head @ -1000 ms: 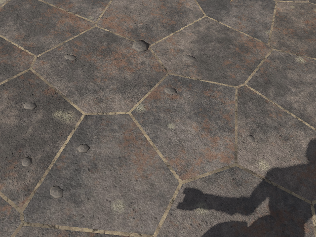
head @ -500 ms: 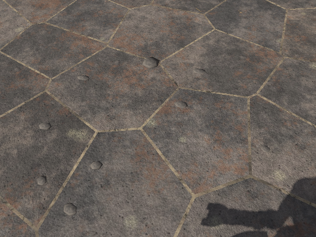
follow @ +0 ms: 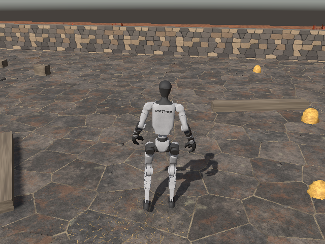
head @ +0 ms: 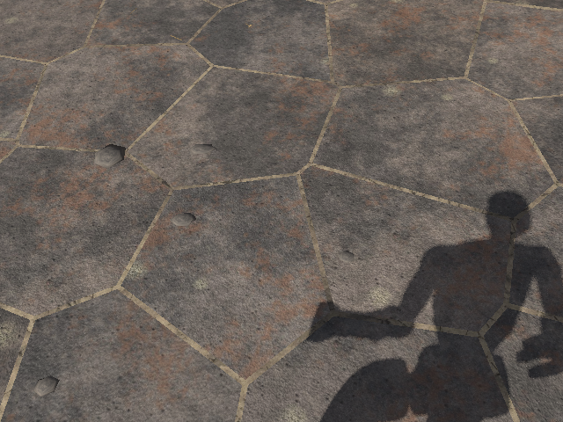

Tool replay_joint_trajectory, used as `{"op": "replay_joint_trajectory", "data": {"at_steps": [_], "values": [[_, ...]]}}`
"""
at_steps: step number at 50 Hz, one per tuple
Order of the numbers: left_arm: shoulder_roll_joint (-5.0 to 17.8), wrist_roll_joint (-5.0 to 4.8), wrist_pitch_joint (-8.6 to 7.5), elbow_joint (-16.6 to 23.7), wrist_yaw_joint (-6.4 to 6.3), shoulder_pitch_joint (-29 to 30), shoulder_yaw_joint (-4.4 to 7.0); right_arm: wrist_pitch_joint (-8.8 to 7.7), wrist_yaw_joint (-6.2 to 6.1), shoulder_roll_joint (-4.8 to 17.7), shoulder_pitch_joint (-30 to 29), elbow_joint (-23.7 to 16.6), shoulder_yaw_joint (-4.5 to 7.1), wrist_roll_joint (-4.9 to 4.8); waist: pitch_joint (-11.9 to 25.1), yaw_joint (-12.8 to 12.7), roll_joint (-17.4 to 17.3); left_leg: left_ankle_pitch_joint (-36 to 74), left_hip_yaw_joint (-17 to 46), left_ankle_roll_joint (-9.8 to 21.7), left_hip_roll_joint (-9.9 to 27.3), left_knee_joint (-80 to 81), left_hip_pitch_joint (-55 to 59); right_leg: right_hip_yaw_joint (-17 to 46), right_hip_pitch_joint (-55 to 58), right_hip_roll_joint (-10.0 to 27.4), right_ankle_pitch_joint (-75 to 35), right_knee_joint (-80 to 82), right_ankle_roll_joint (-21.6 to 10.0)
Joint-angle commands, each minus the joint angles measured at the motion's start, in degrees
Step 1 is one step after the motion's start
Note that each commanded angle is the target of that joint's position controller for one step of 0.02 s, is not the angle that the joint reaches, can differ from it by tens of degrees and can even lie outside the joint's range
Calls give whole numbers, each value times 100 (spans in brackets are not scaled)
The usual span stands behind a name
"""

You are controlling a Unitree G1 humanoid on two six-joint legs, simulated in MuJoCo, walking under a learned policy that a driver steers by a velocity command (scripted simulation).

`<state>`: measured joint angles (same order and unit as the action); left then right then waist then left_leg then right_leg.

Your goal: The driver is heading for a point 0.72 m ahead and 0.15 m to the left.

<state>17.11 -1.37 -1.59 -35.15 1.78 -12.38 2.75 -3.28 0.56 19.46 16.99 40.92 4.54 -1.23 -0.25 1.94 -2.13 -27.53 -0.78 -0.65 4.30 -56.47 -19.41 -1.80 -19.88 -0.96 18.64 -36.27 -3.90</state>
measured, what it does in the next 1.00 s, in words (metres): walks ahead, turning left: left foot, then right foot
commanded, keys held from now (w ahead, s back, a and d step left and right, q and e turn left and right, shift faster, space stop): w+e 0.10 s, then w+q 0.86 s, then no key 0.04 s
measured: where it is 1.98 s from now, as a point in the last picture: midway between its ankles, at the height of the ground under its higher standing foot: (295, 314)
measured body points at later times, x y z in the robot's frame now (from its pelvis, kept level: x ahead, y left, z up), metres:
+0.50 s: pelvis +0.28 +0.00 -0.01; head +0.32 +0.00 +0.44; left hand +0.33 +0.29 -0.12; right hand +0.47 -0.25 -0.09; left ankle +0.38 +0.08 -0.73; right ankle +0.08 -0.11 -0.63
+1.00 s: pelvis +0.58 -0.04 +0.01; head +0.60 -0.05 +0.46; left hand +0.67 +0.26 -0.07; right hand +0.73 -0.29 -0.11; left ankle +0.45 +0.06 -0.64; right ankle +0.66 -0.14 -0.73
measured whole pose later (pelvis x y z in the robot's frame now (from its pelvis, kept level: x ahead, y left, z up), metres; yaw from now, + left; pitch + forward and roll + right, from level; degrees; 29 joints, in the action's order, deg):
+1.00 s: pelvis +0.58 -0.04 +0.01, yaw +17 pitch +1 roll -1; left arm 15.5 0.8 -5.7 -36.9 0.4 -10.6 2.1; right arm -1.4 -0.4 18.2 19.1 41.0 3.2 -1.5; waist -1.1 1.1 -2.2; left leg -22.8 5.9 0.2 -1.9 -67.6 -23.3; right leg -0.6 -19.4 -1.1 10.7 -29.0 -0.8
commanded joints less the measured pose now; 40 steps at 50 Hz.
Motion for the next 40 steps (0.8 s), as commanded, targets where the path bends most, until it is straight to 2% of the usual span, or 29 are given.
{"op": "replay_joint_trajectory", "data": {"at_steps": [1, 2, 3, 5, 8, 10, 13, 16, 17, 19, 20, 21, 22, 23, 24, 25, 26, 27, 28, 29, 31, 33, 35, 37, 39, 40], "values": [[893, 62, -247, 185, -22, -932, 253, -407, 50, 644, -849, -859, 71, -29, -110, -535, 797, 641, 535, 184, 80, -1288, -3444, 3557, 2440, 1870, 1076, 2472, -1392], [800, 75, -226, 215, -38, -650, 214, -416, 42, 634, -824, -772, 82, 142, -241, -386, 674, 1042, 529, 134, 173, -818, -3121, 3001, 2040, 1594, 274, 2425, -1219], [764, 117, -211, 250, -74, -501, 178, -396, 59, 622, -803, -728, 96, 211, -249, -264, 741, 1339, 502, 74, 189, -533, -2730, 2598, 1729, 1360, -315, 2486, -1103], [855, 130, -218, 187, -161, -515, 200, -349, 79, 471, -853, -641, 55, 247, -143, -219, 684, 1849, 314, -118, 8, -124, -2417, 2115, 1539, 1152, -1467, 2514, -1073], [826, 79, -227, -63, -260, -701, 180, -296, 119, 126, -1225, -584, -110, 178, -144, -369, 664, 2835, 117, -254, -105, 1187, -2019, 1261, 1445, 881, -2343, 2498, -805], [860, 76, -239, -237, -282, -933, 177, -297, 175, -6, -1684, -653, -187, 96, -235, -588, 762, 3416, -22, -217, -195, 1880, -1697, 1022, 1332, 847, -2251, 2578, -670], [916, 51, -263, -478, -261, -1203, 183, -313, 276, 14, -2161, -773, -215, -7, -501, -766, 722, 3667, -18, 5, -208, 2467, -1675, 1005, 1587, 1097, -1901, 2734, -683], [944, 60, -227, -670, -258, -1260, 203, -339, 378, 99, -2264, -842, -203, -12, -569, -704, 682, 3250, -1, 338, -260, 2757, -1852, 868, 2276, 1383, -2568, 2504, -608], [974, 66, -205, -696, -272, -1221, 213, -341, 401, 141, -2172, -829, -186, 2, -470, -622, 692, 3012, -58, 452, -353, 2794, -1713, 758, 2475, 1404, -3284, 2289, -552], [1100, 122, -134, -693, -323, -1160, 245, -301, 377, 360, -1605, -697, -72, 31, 105, -316, 861, 2425, -315, 687, -749, 2642, -889, 540, 2811, 1342, -5618, 1404, -424], [1114, 158, -67, -652, -351, -1051, 233, -271, 333, 543, -859, -514, 40, 34, 598, 96, 816, 2460, -478, 856, -965, 2752, 62, 309, 2721, 1171, -6491, 390, -296], [1073, 217, -57, -546, -387, -1010, 192, -226, 264, 751, -5, -377, 129, 30, 1150, 501, 636, 2714, 107, 1108, -561, 2616, 1710, 210, 1670, 1062, -5850, -938, -113], [477, 274, -161, -350, -318, -1660, 10, -209, 224, 1365, 657, -348, 282, 107, 2097, 259, -750, 2016, 3109, 2283, 1090, 2618, 4181, 125, -839, 117, -2394, -3587, 414], [593, 237, -326, -405, -240, -1551, -32, -199, 226, 897, 777, -257, 196, -31, 2616, 387, -896, 1176, 4885, 2528, 1503, 3644, 4719, 850, -1766, -419, 1107, -4402, 475], [923, -16, -463, -173, -150, -842, 60, -161, 164, 712, 437, -302, 134, -37, 1615, 457, -584, 639, 4160, 2164, 1330, 3865, 4043, 1093, -2376, -26, 823, -4571, 401], [910, -61, -566, -23, -128, -385, 20, -133, 127, 628, 108, -386, 108, 0, 952, 351, -53, 797, 3489, 1949, 1109, 4017, 3099, 990, -2375, 244, 428, -4190, 315], [837, 50, -618, 32, -143, -155, 19, -119, 112, 541, -164, -427, 70, 43, 386, 127, 341, 1401, 3020, 1849, 880, 4168, 2168, 874, -2229, 408, 209, -3642, 321], [837, 154, -597, 31, -167, -194, 53, -134, 93, 438, -322, -489, 25, 110, 188, -92, 316, 1970, 2651, 1788, 666, 4319, 1563, 856, -1880, 568, 14, -3259, 352], [781, 198, -551, 25, -172, -308, 47, -125, 74, 425, -444, -542, 21, 127, 109, -242, 123, 2291, 2507, 1818, 534, 4445, 1161, 814, -1647, 603, -50, -3068, 431], [699, 231, -500, 1, -184, -434, 27, -128, 49, 429, -489, -536, 29, 102, 97, -331, 2, 2577, 2335, 1866, 467, 4516, 906, 745, -1542, 638, -71, -2843, 531], [550, 282, -426, 52, -217, -354, -30, -142, 0, 518, -454, -474, 51, 60, -14, -367, -49, 3051, 1893, 1861, 318, 4566, 348, 561, -1395, 627, -289, -2221, 733], [384, 300, -431, 198, -229, 132, -102, -132, -52, 654, -367, -411, 98, 24, -116, -211, -65, 2989, 1531, 1669, 47, 4536, -27, 459, -1151, 522, -1136, -1266, 835], [271, 263, -467, 300, -204, 675, -142, -80, -92, 712, -116, -310, 120, -23, -91, 47, -100, 2621, 1416, 1435, -135, 4400, -171, 407, -727, 286, -2057, -299, 880], [343, 160, -501, 367, -169, 977, -109, -23, -116, 765, 169, -207, 140, -53, -6, 192, -179, 2244, 1669, 1330, -44, 4256, 38, 487, -487, 121, -2419, 191, 902], [515, 101, -530, 401, -143, 1043, -32, 29, -137, 725, 278, -165, 137, -90, 44, 163, -275, 1895, 2060, 1208, 109, 3926, 482, 702, -427, 129, -2245, 573, 825], [603, 87, -544, 399, -132, 1005, 20, 48, -143, 705, 284, -162, 135, -78, 72, 106, -333, 1829, 2257, 1141, 201, 3726, 703, 766, -373, 138, -2023, 677, 751]]}}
